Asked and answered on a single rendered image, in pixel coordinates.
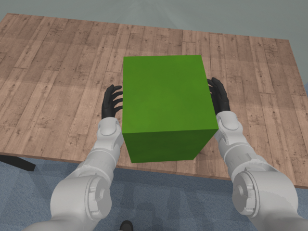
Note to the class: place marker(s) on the right robot forearm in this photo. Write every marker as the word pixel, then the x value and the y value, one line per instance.
pixel 236 152

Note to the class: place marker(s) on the robot right upper arm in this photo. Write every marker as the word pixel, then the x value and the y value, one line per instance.
pixel 268 199

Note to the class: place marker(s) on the carton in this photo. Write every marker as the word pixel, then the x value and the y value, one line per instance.
pixel 168 113

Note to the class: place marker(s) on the left robot forearm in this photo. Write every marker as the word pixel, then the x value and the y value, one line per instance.
pixel 105 153

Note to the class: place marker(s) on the robot left upper arm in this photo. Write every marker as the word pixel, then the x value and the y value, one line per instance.
pixel 77 204

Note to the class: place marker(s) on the table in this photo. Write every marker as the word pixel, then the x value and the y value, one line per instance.
pixel 54 73

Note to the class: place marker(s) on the left robot hand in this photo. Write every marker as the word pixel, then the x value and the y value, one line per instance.
pixel 108 104

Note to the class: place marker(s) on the left robot foot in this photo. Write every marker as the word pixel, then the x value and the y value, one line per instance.
pixel 126 226

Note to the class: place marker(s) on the right robot hand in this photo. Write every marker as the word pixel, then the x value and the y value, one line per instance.
pixel 218 95

